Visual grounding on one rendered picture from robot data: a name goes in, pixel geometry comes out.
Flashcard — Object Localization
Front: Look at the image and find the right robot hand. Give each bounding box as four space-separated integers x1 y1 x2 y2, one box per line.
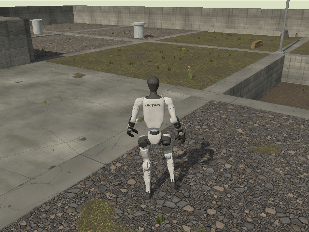
175 133 186 145

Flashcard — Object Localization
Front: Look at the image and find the left robot hand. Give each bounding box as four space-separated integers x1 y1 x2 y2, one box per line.
127 129 138 137

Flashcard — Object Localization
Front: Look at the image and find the right robot upper arm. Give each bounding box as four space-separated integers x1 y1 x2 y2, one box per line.
164 97 178 124

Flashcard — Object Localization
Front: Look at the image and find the right robot shin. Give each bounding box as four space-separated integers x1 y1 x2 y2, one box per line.
167 150 175 182

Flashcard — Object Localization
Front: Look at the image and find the left robot upper arm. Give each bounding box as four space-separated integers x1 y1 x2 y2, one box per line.
130 97 144 123

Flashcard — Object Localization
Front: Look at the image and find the robot right forearm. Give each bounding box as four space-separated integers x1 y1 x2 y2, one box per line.
174 116 184 136

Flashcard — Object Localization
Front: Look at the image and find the robot right thigh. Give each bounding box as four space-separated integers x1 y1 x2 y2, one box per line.
161 134 171 159

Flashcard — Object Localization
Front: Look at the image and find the robot left forearm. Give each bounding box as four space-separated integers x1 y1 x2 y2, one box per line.
127 116 135 131

